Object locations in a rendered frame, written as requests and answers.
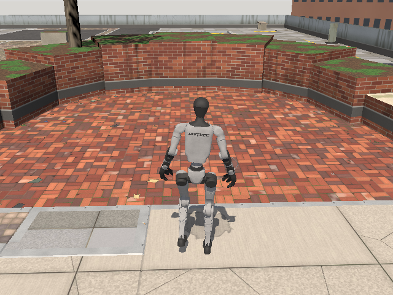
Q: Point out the right robot hand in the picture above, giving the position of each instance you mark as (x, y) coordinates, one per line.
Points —
(231, 178)

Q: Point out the left robot thigh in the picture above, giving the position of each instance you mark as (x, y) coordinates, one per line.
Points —
(182, 184)

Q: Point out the left robot upper arm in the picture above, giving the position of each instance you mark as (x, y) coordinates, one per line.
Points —
(179, 128)

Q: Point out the left robot forearm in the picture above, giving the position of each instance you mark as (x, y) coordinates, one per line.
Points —
(167, 160)

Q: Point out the robot left shin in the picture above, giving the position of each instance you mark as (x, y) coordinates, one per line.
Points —
(183, 212)

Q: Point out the right robot upper arm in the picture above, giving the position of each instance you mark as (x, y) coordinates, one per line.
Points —
(217, 130)

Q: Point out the right robot forearm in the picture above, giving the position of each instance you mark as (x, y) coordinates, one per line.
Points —
(228, 164)

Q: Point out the left robot hand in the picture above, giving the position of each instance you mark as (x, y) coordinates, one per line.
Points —
(162, 172)

